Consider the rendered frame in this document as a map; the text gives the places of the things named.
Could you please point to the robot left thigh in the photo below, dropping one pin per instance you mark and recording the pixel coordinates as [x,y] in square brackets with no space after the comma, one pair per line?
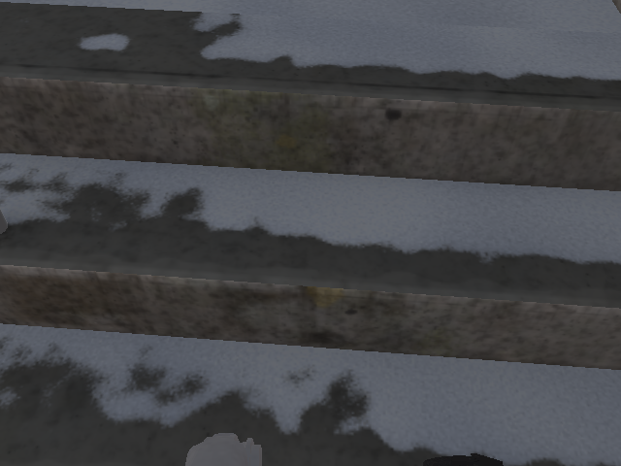
[225,451]

